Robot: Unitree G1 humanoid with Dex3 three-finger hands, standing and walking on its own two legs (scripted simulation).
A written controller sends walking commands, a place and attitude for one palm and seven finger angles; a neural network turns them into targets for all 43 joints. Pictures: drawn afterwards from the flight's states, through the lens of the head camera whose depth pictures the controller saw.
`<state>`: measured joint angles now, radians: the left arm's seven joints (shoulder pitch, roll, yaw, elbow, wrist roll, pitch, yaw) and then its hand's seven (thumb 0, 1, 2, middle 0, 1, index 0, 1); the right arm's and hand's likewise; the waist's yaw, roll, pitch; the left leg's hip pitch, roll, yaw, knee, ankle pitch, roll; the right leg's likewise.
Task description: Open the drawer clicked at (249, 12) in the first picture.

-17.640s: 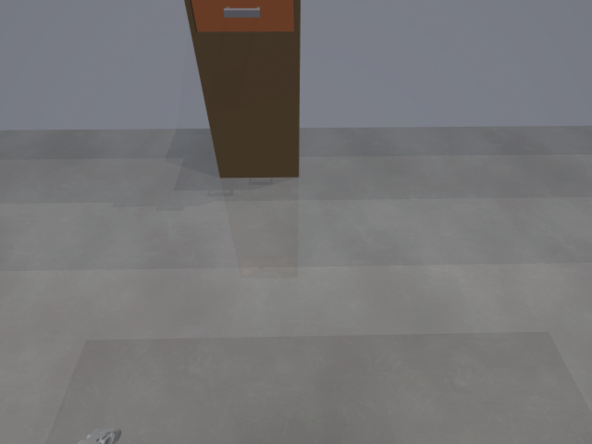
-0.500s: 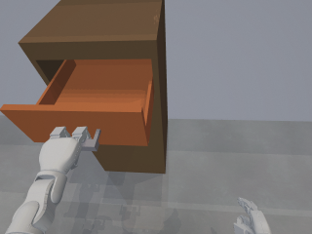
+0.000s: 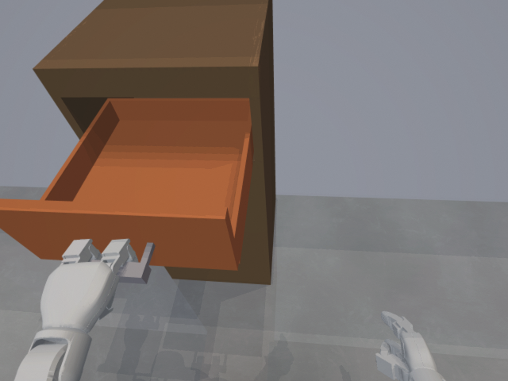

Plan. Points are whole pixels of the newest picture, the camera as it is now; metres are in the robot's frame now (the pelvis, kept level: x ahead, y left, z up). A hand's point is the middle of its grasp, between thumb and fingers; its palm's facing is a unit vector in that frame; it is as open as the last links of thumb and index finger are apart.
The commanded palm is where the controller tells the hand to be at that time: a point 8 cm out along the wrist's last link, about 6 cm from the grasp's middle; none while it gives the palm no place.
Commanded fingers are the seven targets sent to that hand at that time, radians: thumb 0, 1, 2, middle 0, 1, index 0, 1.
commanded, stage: pull the drawer open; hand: left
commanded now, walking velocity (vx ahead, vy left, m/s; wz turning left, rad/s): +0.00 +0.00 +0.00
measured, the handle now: (110, 258) +0.27 +0.26 +0.06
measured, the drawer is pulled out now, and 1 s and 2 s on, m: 0.27 0.30 0.29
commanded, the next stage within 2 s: open the thumb to release the handle in 0.36 s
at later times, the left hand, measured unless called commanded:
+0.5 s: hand (95, 320) +0.18 +0.26 +0.04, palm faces -0.01 -0.06 -1.00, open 5.8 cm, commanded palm +0.16 +0.26 +0.09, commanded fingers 0.00 0.69 0.81 -0.38 -1.33 -0.38 -1.33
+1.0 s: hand (91, 317) +0.18 +0.26 +0.04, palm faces +0.01 -0.06 -1.00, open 12.7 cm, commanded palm +0.16 +0.26 +0.09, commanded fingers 0.00 -0.50 0.30 -0.30 -1.20 -0.30 -1.20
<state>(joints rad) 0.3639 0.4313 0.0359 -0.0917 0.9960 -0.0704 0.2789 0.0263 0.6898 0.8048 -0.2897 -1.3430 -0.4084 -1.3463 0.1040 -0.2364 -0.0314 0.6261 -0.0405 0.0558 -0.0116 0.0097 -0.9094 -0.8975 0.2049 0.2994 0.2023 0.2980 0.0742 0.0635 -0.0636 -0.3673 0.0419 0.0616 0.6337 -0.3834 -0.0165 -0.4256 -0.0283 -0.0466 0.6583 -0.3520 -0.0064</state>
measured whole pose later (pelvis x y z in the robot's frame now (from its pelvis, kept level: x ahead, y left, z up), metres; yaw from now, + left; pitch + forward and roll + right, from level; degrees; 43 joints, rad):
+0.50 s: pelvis +0.00 +0.00 +0.00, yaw -1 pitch +7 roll +0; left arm 0.55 0.44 0.07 -0.21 0.98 -0.06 0.33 0.02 0.70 0.77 -0.29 -1.32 -0.40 -1.32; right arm 0.11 -0.24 -0.02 0.59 -0.04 0.07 0.00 0.01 -0.91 -0.90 0.21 0.30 0.20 0.30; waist 0.05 0.06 -0.07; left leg -0.39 0.05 0.08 0.67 -0.40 -0.02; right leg -0.45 -0.02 -0.03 0.69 -0.36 0.00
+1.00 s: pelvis -0.01 +0.00 +0.00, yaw +1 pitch +5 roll +0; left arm 0.38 0.43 0.04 -0.11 0.99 -0.08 0.28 0.00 -0.31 0.38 -0.34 -1.23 -0.33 -1.22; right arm 0.10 -0.22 -0.01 0.63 -0.05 0.06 -0.02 0.01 -0.91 -0.90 0.21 0.30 0.20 0.30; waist 0.10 0.07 -0.05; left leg -0.37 0.04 0.04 0.66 -0.38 -0.02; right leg -0.42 -0.03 -0.06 0.68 -0.35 -0.01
